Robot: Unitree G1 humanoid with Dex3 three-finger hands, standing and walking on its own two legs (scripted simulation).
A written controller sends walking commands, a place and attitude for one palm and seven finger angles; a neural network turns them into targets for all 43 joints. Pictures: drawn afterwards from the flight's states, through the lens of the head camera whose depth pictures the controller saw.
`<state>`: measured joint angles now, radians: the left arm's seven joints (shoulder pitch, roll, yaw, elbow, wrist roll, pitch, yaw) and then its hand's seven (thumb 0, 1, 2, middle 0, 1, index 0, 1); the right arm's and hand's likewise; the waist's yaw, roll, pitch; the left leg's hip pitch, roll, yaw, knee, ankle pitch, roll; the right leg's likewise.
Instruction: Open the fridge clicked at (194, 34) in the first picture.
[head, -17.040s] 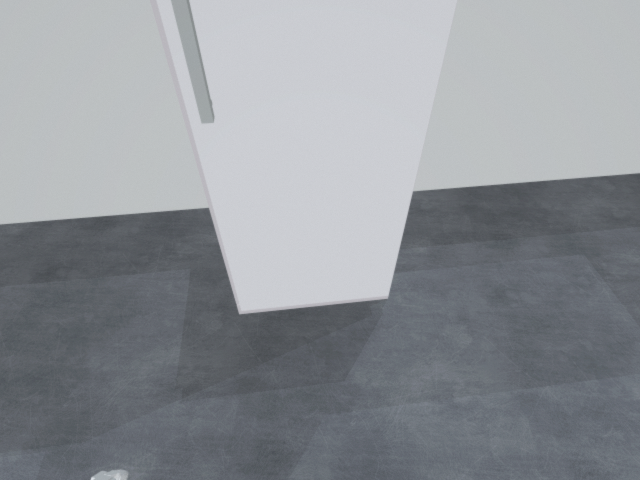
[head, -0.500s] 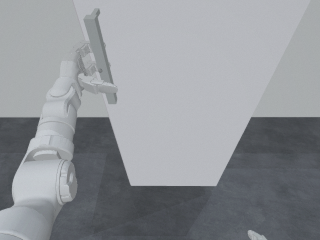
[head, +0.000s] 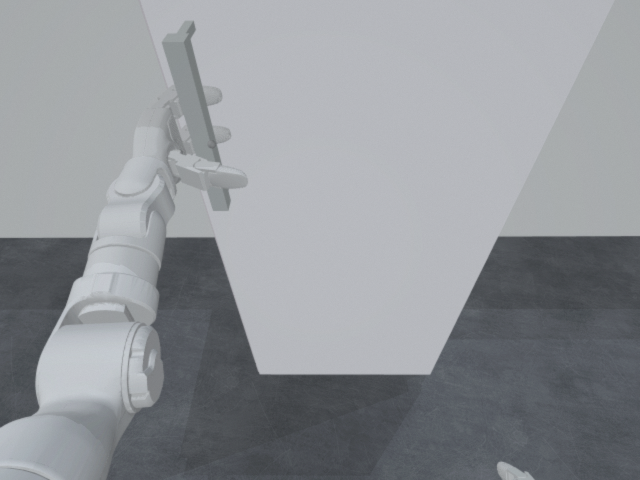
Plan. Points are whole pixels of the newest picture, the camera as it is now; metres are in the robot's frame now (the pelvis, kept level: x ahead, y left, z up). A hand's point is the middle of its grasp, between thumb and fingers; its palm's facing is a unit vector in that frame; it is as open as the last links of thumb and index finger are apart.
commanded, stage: slide the fingers in behind the handle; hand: left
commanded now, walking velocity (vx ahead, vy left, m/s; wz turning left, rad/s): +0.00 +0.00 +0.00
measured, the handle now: (206, 127) +0.50 +0.16 +0.20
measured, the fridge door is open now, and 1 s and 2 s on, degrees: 0 0 1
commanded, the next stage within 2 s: grip the handle and tug to test in 0.50 s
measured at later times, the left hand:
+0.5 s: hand (212, 142) +0.46 +0.14 +0.21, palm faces -0.01 -1.00 +0.01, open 13.9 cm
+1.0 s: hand (219, 141) +0.46 +0.13 +0.20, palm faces -0.01 -1.00 +0.01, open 10.1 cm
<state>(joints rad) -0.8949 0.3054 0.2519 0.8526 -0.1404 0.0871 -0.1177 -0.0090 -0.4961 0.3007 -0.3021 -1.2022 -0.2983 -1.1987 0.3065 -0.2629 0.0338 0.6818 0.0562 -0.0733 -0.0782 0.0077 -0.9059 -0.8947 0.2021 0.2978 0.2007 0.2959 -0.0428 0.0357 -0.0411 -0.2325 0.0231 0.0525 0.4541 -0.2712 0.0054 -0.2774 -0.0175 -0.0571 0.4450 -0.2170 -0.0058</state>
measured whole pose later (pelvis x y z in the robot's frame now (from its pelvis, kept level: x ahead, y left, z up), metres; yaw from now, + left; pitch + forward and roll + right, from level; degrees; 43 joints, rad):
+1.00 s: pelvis +0.00 +0.00 +0.00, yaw +0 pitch +3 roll +0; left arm -0.92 0.29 0.24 0.89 -0.13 0.05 -0.10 0.00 0.05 0.53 -0.36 -1.28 -0.36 -1.28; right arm 0.33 -0.26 0.03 0.70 0.05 -0.08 -0.07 0.01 -0.91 -0.89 0.20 0.30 0.20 0.30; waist -0.05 0.04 -0.04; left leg -0.25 0.02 0.05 0.46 -0.27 0.01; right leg -0.29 -0.02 -0.05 0.45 -0.22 0.00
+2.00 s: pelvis +0.02 +0.00 +0.00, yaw -3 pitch +2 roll +0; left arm -0.61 0.26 0.29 0.42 -0.17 0.23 -0.11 0.03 0.75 0.77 -0.45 -1.40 -0.45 -1.40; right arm 0.27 -0.26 0.02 0.61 0.06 0.01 -0.06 0.01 -0.91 -0.89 0.20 0.30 0.20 0.30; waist -0.05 0.05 -0.06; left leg -0.14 0.04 0.10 0.39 -0.28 0.00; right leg -0.21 0.00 0.00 0.40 -0.22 0.00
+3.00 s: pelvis -0.02 +0.00 +0.00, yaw -1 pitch +1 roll +0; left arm -0.81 0.40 0.31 0.83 -0.15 0.06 -0.19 -0.01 -0.48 0.31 -0.31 -1.21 -0.31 -1.20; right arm 0.35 -0.28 0.04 0.69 0.07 -0.09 -0.10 0.01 -0.91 -0.89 0.20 0.30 0.20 0.30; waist -0.06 0.04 -0.03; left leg -0.22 0.02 0.06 0.45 -0.25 0.01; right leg -0.26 -0.01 -0.04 0.43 -0.18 -0.01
